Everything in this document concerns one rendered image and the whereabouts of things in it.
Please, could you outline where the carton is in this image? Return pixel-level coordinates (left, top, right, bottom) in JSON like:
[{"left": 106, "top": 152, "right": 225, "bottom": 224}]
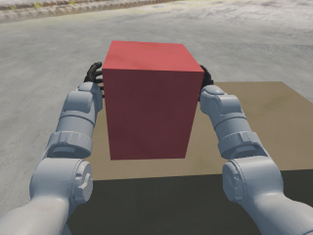
[{"left": 102, "top": 40, "right": 204, "bottom": 161}]

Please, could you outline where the pedestal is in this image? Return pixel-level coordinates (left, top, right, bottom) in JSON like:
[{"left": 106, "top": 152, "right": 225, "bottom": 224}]
[{"left": 67, "top": 81, "right": 313, "bottom": 235}]

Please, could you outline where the robot left upper arm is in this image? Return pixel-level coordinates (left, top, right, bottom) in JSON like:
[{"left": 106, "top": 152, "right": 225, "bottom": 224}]
[{"left": 0, "top": 158, "right": 93, "bottom": 235}]

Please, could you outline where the left robot forearm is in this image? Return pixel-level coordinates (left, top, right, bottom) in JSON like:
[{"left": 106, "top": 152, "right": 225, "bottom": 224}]
[{"left": 29, "top": 81, "right": 103, "bottom": 198}]

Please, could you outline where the robot right upper arm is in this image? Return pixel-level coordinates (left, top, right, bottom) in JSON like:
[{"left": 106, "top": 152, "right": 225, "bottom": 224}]
[{"left": 222, "top": 155, "right": 313, "bottom": 235}]

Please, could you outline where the left robot hand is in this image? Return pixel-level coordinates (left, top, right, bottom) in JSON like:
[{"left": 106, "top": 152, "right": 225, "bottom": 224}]
[{"left": 83, "top": 62, "right": 105, "bottom": 98}]

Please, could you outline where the right robot forearm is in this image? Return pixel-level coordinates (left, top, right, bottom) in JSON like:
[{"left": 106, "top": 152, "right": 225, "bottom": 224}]
[{"left": 200, "top": 84, "right": 284, "bottom": 191}]

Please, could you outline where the right robot hand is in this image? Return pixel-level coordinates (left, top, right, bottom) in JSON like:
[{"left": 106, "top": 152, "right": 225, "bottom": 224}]
[{"left": 198, "top": 65, "right": 214, "bottom": 101}]

